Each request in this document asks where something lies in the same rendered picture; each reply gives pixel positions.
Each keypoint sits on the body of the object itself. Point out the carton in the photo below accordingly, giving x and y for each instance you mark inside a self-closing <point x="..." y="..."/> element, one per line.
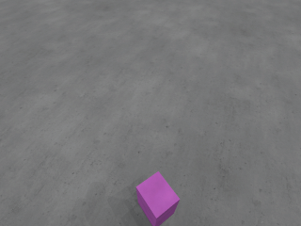
<point x="157" y="199"/>

